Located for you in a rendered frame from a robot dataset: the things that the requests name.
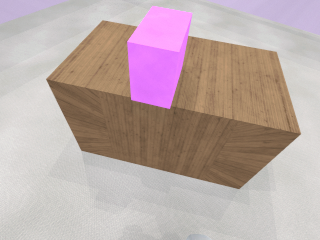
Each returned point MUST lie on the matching carton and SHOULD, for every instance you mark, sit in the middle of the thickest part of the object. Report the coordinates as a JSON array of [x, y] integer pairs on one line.
[[156, 53]]

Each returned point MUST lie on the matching pedestal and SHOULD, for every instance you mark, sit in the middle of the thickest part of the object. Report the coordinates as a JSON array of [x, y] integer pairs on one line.
[[231, 112]]

